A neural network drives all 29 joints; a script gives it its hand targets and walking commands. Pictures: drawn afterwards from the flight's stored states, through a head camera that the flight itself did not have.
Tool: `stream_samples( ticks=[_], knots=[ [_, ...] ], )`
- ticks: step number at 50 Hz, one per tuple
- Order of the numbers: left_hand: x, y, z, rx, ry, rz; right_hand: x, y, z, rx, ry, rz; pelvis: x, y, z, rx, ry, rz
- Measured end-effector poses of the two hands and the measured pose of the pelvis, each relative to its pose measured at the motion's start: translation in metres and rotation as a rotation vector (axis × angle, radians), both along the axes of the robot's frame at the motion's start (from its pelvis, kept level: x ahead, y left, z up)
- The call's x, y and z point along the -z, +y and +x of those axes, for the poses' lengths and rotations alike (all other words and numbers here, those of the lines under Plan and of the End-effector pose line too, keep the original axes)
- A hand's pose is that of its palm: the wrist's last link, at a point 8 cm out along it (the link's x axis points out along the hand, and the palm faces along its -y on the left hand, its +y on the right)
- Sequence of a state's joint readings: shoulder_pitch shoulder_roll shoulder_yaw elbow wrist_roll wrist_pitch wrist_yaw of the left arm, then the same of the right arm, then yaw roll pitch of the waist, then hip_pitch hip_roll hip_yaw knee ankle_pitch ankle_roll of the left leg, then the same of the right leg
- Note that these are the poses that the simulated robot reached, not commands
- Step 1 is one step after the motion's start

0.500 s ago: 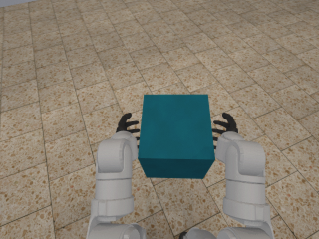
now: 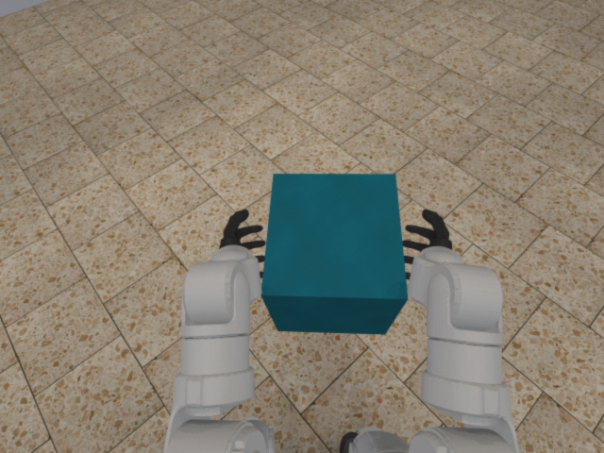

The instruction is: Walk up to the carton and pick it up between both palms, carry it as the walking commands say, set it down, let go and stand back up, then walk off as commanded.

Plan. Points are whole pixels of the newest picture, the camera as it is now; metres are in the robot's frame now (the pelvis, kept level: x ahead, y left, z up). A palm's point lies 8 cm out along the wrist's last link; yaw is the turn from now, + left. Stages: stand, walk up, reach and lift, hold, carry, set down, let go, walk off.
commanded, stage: carry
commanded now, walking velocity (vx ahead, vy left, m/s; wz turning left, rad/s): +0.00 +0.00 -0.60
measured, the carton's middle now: (332, 258) +0.38 -0.02 -0.02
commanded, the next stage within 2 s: none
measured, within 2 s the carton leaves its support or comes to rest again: neither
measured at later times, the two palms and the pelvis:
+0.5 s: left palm (299, 311) +0.25 +0.03 +0.08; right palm (537, 372) +0.19 -0.21 +0.08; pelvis -0.08 -0.01 +0.00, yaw -18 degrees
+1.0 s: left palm (377, 404) +0.16 -0.05 +0.07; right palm out of the picture +0.03 -0.26 +0.07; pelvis -0.17 +0.01 +0.00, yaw -33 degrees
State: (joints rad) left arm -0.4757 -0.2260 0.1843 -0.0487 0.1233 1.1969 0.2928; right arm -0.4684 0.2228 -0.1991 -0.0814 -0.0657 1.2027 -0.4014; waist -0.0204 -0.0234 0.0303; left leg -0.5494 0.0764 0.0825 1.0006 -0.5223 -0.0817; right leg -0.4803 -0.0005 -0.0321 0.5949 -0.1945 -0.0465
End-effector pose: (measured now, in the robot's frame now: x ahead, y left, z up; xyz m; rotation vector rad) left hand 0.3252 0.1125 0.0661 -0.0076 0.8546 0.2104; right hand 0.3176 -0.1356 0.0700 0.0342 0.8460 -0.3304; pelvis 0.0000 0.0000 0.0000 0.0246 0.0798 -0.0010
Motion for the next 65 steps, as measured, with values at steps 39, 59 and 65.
stream_samples(
  ticks=[39, 59, 65],
  knots=[
    [0.008, -0.152, -0.119, 0.525, -0.006, -0.012, 0.001, -0.116, -0.239, 0.499, 0.006, -0.035, 0.01, 0.014, -0.131, 0.453, -0.011, -0.019],
    [-0.018, -0.178, -0.195, 0.589, -0.029, 0.017, -0.017, -0.134, -0.328, 0.551, -0.008, -0.026, 0.001, 0.006, -0.193, 0.56, -0.047, -0.034],
    [-0.017, -0.171, -0.209, 0.619, -0.011, 0.004, -0.025, -0.125, -0.345, 0.57, 0.016, -0.052, 0.0, 0.012, -0.201, 0.564, -0.062, -0.041]
  ],
)
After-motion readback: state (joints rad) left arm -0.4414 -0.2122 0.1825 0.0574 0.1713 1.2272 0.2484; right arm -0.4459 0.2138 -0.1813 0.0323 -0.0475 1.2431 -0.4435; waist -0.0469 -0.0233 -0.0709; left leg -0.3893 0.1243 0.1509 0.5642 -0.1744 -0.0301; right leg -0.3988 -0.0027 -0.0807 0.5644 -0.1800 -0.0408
